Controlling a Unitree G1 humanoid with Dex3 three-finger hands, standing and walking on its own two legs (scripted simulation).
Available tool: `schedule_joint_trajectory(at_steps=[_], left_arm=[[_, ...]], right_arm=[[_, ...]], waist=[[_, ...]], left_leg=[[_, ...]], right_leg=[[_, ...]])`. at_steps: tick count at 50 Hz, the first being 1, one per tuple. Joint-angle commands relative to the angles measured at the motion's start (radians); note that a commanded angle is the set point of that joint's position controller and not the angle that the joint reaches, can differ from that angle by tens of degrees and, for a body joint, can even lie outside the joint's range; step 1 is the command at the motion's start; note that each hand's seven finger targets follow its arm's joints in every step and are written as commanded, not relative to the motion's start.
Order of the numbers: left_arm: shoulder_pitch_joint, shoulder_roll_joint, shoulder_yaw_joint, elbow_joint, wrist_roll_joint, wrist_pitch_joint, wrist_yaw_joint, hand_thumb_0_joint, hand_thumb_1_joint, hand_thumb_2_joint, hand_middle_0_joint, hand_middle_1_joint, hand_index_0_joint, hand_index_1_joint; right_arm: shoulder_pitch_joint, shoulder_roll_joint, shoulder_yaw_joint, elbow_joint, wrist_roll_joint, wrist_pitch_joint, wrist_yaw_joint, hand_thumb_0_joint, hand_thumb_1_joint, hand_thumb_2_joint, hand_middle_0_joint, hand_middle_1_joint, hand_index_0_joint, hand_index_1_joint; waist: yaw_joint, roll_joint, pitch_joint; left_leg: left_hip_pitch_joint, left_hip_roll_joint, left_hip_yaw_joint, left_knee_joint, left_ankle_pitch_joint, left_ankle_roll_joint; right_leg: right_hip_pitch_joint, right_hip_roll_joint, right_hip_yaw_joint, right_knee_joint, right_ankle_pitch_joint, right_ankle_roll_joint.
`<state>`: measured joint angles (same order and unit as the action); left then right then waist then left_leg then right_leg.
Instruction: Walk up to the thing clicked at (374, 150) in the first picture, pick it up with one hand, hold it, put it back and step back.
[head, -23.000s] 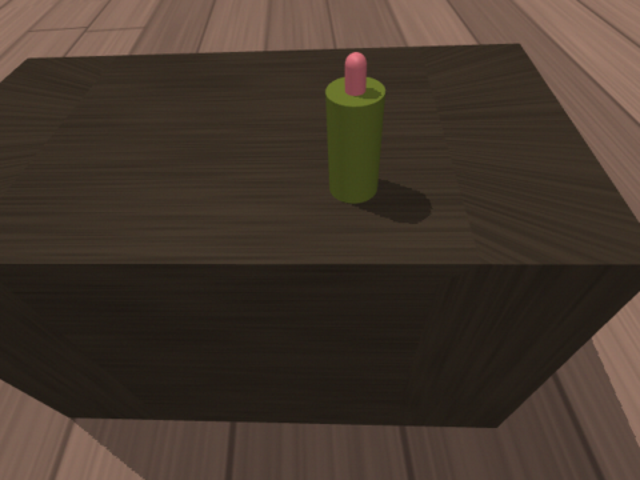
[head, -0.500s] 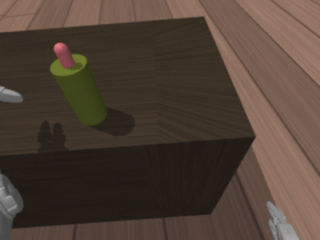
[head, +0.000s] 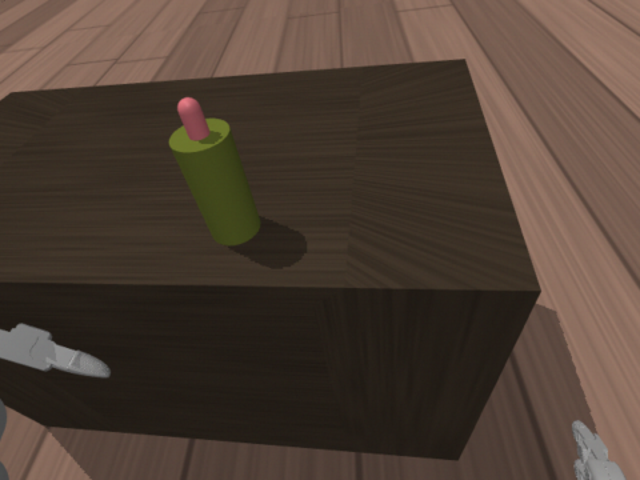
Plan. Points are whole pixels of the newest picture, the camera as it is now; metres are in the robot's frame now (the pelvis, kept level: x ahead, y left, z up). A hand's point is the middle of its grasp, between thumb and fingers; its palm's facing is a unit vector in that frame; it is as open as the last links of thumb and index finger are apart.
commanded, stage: sink last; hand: left
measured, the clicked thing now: (214, 172) +0.49 +0.22 +0.15
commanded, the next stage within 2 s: home in 0.44 s
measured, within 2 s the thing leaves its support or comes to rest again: neither
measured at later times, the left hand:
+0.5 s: hand out of the picture +0.16 +0.26 +0.26, palm faces +0.51 -0.72 -0.46, open 17.5 cm
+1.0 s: hand (144, 421) +0.17 +0.23 +0.07, palm faces +0.24 -0.91 -0.34, open 17.3 cm
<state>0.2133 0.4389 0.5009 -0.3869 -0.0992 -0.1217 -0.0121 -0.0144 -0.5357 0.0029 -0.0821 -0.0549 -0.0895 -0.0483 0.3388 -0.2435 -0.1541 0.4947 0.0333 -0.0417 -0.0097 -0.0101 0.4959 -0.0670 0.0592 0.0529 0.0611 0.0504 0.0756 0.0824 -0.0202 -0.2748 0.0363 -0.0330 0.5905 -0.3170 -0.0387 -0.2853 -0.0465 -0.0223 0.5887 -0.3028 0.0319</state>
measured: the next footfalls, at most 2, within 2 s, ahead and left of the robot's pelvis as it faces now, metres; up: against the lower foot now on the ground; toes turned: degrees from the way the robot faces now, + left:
none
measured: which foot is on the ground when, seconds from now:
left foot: down 0.00-1.00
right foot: down 0.00-1.00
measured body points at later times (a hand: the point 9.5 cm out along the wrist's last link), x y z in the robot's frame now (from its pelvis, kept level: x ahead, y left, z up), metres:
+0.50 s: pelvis -0.03 +0.00 +0.00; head -0.04 -0.03 +0.45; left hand +0.13 +0.29 +0.28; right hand +0.14 -0.28 -0.07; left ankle +0.00 +0.15 -0.73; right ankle +0.00 -0.14 -0.73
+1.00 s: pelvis -0.01 +0.01 +0.01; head +0.01 -0.01 +0.45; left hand +0.15 +0.28 +0.09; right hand +0.17 -0.21 -0.09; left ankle +0.00 +0.15 -0.73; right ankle +0.01 -0.14 -0.73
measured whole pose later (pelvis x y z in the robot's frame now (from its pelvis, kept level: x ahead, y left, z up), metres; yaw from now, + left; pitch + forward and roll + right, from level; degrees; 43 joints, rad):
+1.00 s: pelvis -0.01 +0.01 +0.01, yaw +0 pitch -1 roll +0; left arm 0.54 0.24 0.20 -0.16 -0.04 -0.27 -0.01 -0.01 -0.51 0.08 -0.07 -0.06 -0.07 -0.07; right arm 0.24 -0.16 -0.07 0.60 0.00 -0.16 -0.03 0.00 -0.46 -0.66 0.17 0.23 0.17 0.23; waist 0.06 0.05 0.06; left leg -0.22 0.02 -0.02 0.53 -0.28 -0.03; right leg -0.23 -0.06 -0.01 0.51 -0.26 0.04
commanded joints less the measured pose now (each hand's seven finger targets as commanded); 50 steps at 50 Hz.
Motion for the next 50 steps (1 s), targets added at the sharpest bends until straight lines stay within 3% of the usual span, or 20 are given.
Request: schedule_joint_trajectory(at_steps=[1,3,4,6,7,12,13,21,24,27,28,30,33,38,42,45,46,48,49,50], left_arm=[[-0.034,0.188,0.088,-0.275,-0.008,-0.112,0.027,0.0,-0.523,0.017,-0.058,-0.056,-0.066,-0.048],[0.068,0.156,0.056,-0.274,-0.006,-0.135,0.024,0.0,-0.527,0.018,-0.06,-0.058,-0.067,-0.05],[0.077,0.171,0.081,-0.306,-0.009,-0.151,0.027,0.0,-0.534,0.019,-0.063,-0.061,-0.069,-0.053],[0.039,0.173,0.073,-0.312,-0.003,-0.176,0.028,0.0,-0.527,0.021,-0.056,-0.053,-0.061,-0.048],[0.034,0.177,0.082,-0.315,-0.004,-0.188,0.032,0.0,-0.531,0.015,-0.058,-0.053,-0.064,-0.046],[0.035,0.175,0.088,-0.274,0.001,-0.227,0.03,0.0,-0.547,0.028,-0.06,-0.056,-0.063,-0.054],[0.035,0.176,0.087,-0.278,0.003,-0.235,0.03,0.0,-0.546,0.028,-0.06,-0.059,-0.064,-0.056],[-0.026,0.232,0.173,-0.199,0.0,-0.286,0.044,0.0,-0.587,0.049,-0.075,-0.075,-0.075,-0.076],[-0.031,0.222,0.169,-0.136,0.001,-0.295,0.046,0.0,-0.6,0.055,-0.079,-0.078,-0.077,-0.08],[0.011,0.178,0.124,-0.077,-0.004,-0.293,0.038,0.0,-0.607,0.058,-0.085,-0.085,-0.083,-0.087],[-0.006,0.181,0.123,-0.115,-0.005,-0.298,0.037,0.0,-0.527,0.138,-0.068,-0.084,-0.068,-0.084],[0.016,0.164,0.1,-0.13,-0.004,-0.304,0.034,0.0,-0.422,0.134,-0.064,-0.078,-0.064,-0.078],[0.077,0.117,0.048,-0.106,-0.001,-0.3,0.03,0.0,-0.453,0.117,-0.06,-0.075,-0.061,-0.073],[0.17,0.038,-0.055,-0.092,0.009,-0.285,0.022,0.0,-0.486,0.1,-0.056,-0.071,-0.059,-0.069],[0.235,0.004,-0.12,-0.061,0.022,-0.257,0.016,0.0,-0.501,0.09,-0.055,-0.067,-0.057,-0.065],[0.258,-0.014,-0.161,-0.066,0.038,-0.243,0.024,0.0,-0.519,0.079,-0.053,-0.063,-0.055,-0.061],[0.266,-0.038,-0.198,-0.023,0.043,-0.23,0.025,0.0,-0.547,0.063,-0.05,-0.059,-0.052,-0.056],[0.239,-0.036,-0.214,-0.02,0.052,-0.214,0.034,0.0,-0.563,0.054,-0.048,-0.056,-0.051,-0.053],[0.288,-0.107,-0.279,0.117,0.058,-0.195,0.029,0.0,-0.58,0.044,-0.046,-0.053,-0.049,-0.05],[0.264,-0.108,-0.296,0.101,0.061,-0.192,0.032,0.0,-0.585,0.041,-0.045,-0.053,-0.048,-0.05]], right_arm=[[-0.134,-0.123,-0.06,-0.193,0.001,-0.073,-0.024,0.0,0.522,-0.059,0.056,0.055,0.055,0.055],[-0.116,-0.122,-0.063,-0.189,0.003,-0.081,-0.029,0.0,0.517,-0.06,0.056,0.055,0.055,0.055],[-0.101,-0.142,-0.081,-0.19,-0.001,-0.085,-0.033,0.0,0.512,-0.061,0.056,0.055,0.055,0.055],[-0.073,-0.118,-0.068,-0.162,-0.004,-0.089,-0.037,0.0,0.523,-0.058,0.056,0.055,0.055,0.055],[-0.074,-0.101,-0.054,-0.149,-0.005,-0.092,-0.037,0.0,0.515,-0.059,0.057,0.054,0.055,0.054],[-0.069,-0.112,-0.076,-0.156,-0.01,-0.122,-0.045,0.0,0.508,-0.062,0.056,0.055,0.055,0.055],[-0.082,-0.094,-0.057,-0.158,-0.01,-0.127,-0.044,0.0,0.508,-0.062,0.056,0.054,0.054,0.054],[-0.119,-0.132,-0.091,-0.176,-0.007,-0.17,-0.043,0.0,0.474,-0.073,0.056,0.055,0.054,0.055],[-0.118,-0.126,-0.084,-0.207,-0.002,-0.18,-0.041,0.0,0.462,-0.075,0.056,0.054,0.054,0.054],[-0.099,-0.116,-0.074,-0.179,0.002,-0.186,-0.038,0.0,0.448,-0.079,0.056,0.054,0.054,0.054],[-0.111,-0.129,-0.086,-0.21,0.005,-0.19,-0.037,0.0,0.368,-0.159,0.128,0.134,0.128,0.134],[-0.106,-0.097,-0.047,-0.214,0.007,-0.196,-0.033,0.0,0.208,-0.319,0.133,0.188,0.133,0.188],[-0.099,-0.046,0.013,-0.199,0.008,-0.198,-0.024,0.0,-0.032,-0.542,0.138,0.196,0.138,0.196],[-0.111,0.018,0.089,-0.131,-0.001,-0.183,-0.014,0.0,-0.4,-0.613,0.15,0.216,0.15,0.216],[-0.129,-0.082,0.004,-0.087,-0.008,-0.178,-0.022,0.0,-0.523,-0.685,0.163,0.237,0.163,0.237],[-0.153,-0.133,-0.036,-0.089,-0.02,-0.183,-0.036,0.0,-0.585,-0.722,0.169,0.248,0.169,0.248],[-0.157,-0.125,-0.03,-0.066,-0.022,-0.183,-0.038,0.0,-0.616,-0.741,0.173,0.253,0.173,0.253],[-0.166,-0.09,-0.003,-0.053,-0.024,-0.181,-0.043,0.0,-0.63,-0.749,0.174,0.256,0.174,0.256],[-0.184,-0.059,0.031,-0.069,-0.024,-0.182,-0.042,0.0,-0.71,-0.797,0.182,0.27,0.183,0.27],[-0.198,-0.029,0.052,-0.045,-0.023,-0.178,-0.042,0.0,-0.755,-0.822,0.187,0.277,0.187,0.277]], waist=[[0.0,-0.067,-0.099],[-0.01,-0.09,-0.073],[-0.011,-0.112,-0.076],[-0.033,-0.118,-0.041],[-0.021,-0.118,-0.026],[-0.04,-0.115,0.004],[-0.03,-0.096,0.014],[-0.004,-0.062,0.017],[-0.003,-0.066,0.02],[-0.008,-0.071,0.046],[-0.006,-0.051,0.013],[0.001,-0.064,0.017],[0.008,-0.063,0.03],[0.008,-0.024,0.023],[-0.028,-0.017,-0.002],[-0.046,-0.048,-0.095],[-0.057,-0.046,-0.065],[-0.053,-0.054,-0.075],[-0.064,-0.123,-0.029],[-0.051,-0.113,-0.024]], left_leg=[[0.025,-0.052,0.079,-0.086,0.173,0.045],[0.03,-0.051,0.078,-0.092,0.155,0.048],[0.029,-0.05,0.072,-0.092,0.152,0.049],[0.032,-0.056,0.079,-0.098,0.112,0.056],[0.019,-0.058,0.076,-0.105,0.09,0.056],[0.021,-0.062,0.079,-0.121,0.03,0.057],[0.018,-0.066,0.08,-0.127,0.02,0.056],[-0.001,-0.058,0.065,-0.171,-0.025,0.045],[-0.008,-0.052,0.06,-0.188,-0.021,0.043],[-0.012,-0.053,0.062,-0.2,-0.032,0.044],[0.005,-0.055,0.067,-0.199,-0.023,0.043],[0.011,-0.054,0.068,-0.2,-0.009,0.045],[0.006,-0.047,0.066,-0.204,0.019,0.044],[0.007,-0.053,0.074,-0.189,0.059,0.045],[0.03,-0.039,0.062,-0.189,0.077,0.039],[0.1,-0.033,0.052,-0.166,0.187,0.038],[0.097,-0.03,0.049,-0.165,0.201,0.034],[0.11,-0.033,0.05,-0.165,0.211,0.036],[0.094,-0.031,0.049,-0.163,0.2,0.041],[0.086,-0.034,0.049,-0.172,0.184,0.043]], right_leg=[[0.063,0.024,-0.04,-0.103,0.157,-0.013],[0.05,0.027,-0.047,-0.106,0.137,-0.01],[0.054,0.029,-0.049,-0.111,0.131,-0.01],[0.029,0.021,-0.04,-0.126,0.105,-0.003],[0.025,0.02,-0.041,-0.132,0.079,-0.003],[-0.001,0.011,-0.031,-0.158,0.009,-0.001],[0.003,0.007,-0.029,-0.162,-0.002,-0.002],[0.049,0.022,-0.046,-0.167,-0.05,-0.016],[0.065,0.029,-0.051,-0.167,-0.037,-0.019],[0.063,0.031,-0.051,-0.173,-0.039,-0.015],[0.069,0.029,-0.047,-0.177,-0.033,-0.018],[0.074,0.029,-0.051,-0.181,-0.026,-0.016],[0.087,0.035,-0.057,-0.171,0.006,-0.017],[0.082,0.03,-0.048,-0.172,0.044,-0.02],[0.075,0.045,-0.06,-0.155,0.075,-0.024],[0.096,0.049,-0.063,-0.137,0.169,-0.025],[0.079,0.053,-0.066,-0.133,0.175,-0.025],[0.084,0.051,-0.066,-0.139,0.182,-0.025],[0.07,0.05,-0.067,-0.148,0.17,-0.019],[0.073,0.047,-0.066,-0.15,0.158,-0.021]])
